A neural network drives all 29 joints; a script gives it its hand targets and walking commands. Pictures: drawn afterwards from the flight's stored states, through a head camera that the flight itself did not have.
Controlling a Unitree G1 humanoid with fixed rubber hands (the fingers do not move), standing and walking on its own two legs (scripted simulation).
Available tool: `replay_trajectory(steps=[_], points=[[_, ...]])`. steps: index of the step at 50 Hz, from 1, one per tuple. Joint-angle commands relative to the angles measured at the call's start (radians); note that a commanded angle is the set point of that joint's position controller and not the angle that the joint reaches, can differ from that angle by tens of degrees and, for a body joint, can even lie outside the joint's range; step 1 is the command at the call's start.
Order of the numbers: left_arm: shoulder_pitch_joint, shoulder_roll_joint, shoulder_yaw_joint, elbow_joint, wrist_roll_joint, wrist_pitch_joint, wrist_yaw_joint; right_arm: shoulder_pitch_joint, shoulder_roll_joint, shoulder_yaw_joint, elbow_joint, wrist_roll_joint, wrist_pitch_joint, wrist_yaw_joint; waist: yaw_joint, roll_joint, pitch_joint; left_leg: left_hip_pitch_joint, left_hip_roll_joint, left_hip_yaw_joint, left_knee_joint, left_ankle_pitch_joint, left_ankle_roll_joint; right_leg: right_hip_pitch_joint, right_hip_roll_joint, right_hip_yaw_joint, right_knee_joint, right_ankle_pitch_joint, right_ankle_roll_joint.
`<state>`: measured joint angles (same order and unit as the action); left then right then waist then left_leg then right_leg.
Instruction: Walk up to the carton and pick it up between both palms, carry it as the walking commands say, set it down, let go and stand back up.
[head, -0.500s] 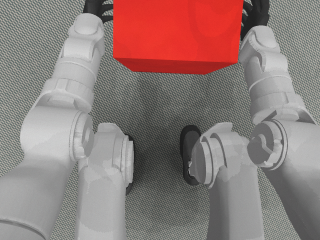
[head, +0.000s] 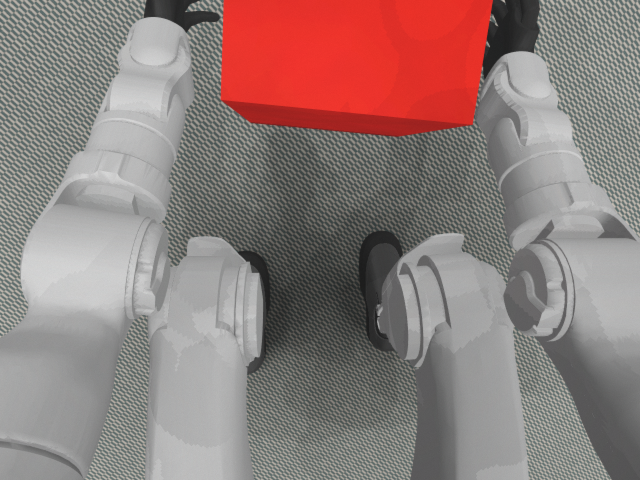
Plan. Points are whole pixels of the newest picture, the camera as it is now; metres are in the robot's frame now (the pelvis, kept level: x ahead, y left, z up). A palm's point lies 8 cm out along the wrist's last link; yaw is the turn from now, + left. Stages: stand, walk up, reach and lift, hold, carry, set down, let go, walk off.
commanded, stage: set down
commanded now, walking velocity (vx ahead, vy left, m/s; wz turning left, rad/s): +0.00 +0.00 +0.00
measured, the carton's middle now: (340, 57) +0.51 -0.02 -0.24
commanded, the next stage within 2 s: let go in 1.72 s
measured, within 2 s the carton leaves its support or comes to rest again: neither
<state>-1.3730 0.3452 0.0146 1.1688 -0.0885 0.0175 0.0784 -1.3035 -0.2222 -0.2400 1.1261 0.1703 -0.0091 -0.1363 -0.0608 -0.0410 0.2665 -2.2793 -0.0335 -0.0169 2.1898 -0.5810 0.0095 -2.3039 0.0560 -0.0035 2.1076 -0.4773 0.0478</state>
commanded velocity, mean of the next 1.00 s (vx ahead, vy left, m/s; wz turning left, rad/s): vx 0.00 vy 0.00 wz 0.00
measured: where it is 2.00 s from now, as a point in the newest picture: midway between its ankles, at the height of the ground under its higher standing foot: (315, 321)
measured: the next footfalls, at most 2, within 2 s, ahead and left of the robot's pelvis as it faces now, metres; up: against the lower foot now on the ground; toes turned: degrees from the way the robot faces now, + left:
none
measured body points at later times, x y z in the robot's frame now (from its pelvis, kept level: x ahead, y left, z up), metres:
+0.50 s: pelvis +0.00 +0.00 +0.00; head +0.36 +0.02 +0.27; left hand +0.55 +0.20 -0.17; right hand +0.51 -0.20 -0.17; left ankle +0.10 +0.11 -0.34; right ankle +0.14 -0.12 -0.34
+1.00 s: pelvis +0.02 +0.00 +0.10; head +0.34 +0.02 +0.42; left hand +0.55 +0.21 -0.02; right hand +0.51 -0.21 -0.01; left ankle +0.10 +0.11 -0.34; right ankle +0.14 -0.12 -0.34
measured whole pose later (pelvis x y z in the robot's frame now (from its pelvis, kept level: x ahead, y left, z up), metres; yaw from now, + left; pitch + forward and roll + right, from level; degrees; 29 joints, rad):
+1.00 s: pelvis +0.02 +0.00 +0.10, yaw +1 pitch +46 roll -2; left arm -1.14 0.42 0.15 0.92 -0.08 0.14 -0.03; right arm -0.99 -0.19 -0.27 0.73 0.13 0.13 -0.12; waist -0.08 0.01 -0.02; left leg -2.08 -0.04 -0.03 1.83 -0.55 0.01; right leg -2.09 0.04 0.00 1.77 -0.47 0.03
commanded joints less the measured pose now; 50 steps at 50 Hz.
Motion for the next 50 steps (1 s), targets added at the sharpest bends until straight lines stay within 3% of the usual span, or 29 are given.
replay_trajectory(steps=[1,6,16,23,27,37,50], points=[[-0.248,0.128,-0.022,-0.106,-0.066,-0.041,0.017,-0.158,-0.029,0.067,-0.102,0.054,-0.038,-0.027,0.047,0.105,-1.106,0.532,0.002,-0.011,-0.212,0.256,-0.01,0.608,-0.001,-0.043,-0.086,0.261,0.02],[-0.232,0.141,-0.049,-0.116,-0.127,-0.042,0.005,-0.146,-0.051,0.102,-0.13,0.096,-0.042,-0.035,0.025,0.111,-1.15,0.541,0.017,-0.018,-0.203,0.277,-0.015,0.626,-0.014,-0.037,-0.083,0.293,0.008],[-0.206,0.193,-0.022,-0.092,-0.128,-0.031,-0.021,-0.091,-0.107,0.069,-0.103,0.076,-0.024,-0.021,-0.005,0.135,-1.079,0.496,0.032,-0.022,-0.199,0.222,-0.022,0.576,-0.028,-0.034,-0.092,0.243,0.002],[-0.201,0.235,0.016,-0.235,-0.124,-0.006,-0.021,-0.083,-0.143,0.07,-0.269,0.095,-0.001,-0.026,0.002,0.148,-1.296,0.629,0.025,0.005,-0.205,0.278,-0.024,0.686,-0.017,-0.065,-0.106,0.283,0.001],[-0.166,0.238,0.044,-0.31,-0.11,0.033,-0.025,-0.047,-0.152,0.05,-0.387,0.077,0.038,-0.033,-0.002,0.146,-1.379,0.692,0.017,0.029,-0.245,0.26,-0.021,0.743,-0.008,-0.091,-0.15,0.257,0.002],[-0.058,0.2,0.106,-0.276,-0.041,0.067,-0.074,0.068,-0.1,-0.023,-0.407,-0.02,0.081,-0.015,-0.029,0.134,-1.229,0.624,-0.002,0.031,-0.381,0.225,-0.019,0.694,0.001,-0.092,-0.284,0.216,0.001],[-0.004,0.209,0.161,-0.379,0.018,0.114,-0.112,0.149,-0.08,-0.046,-0.535,-0.041,0.134,0.016,-0.027,0.155,-1.36,0.811,-0.024,0.047,-0.602,0.281,-0.02,0.812,0.009,-0.103,-0.503,0.246,0.002]])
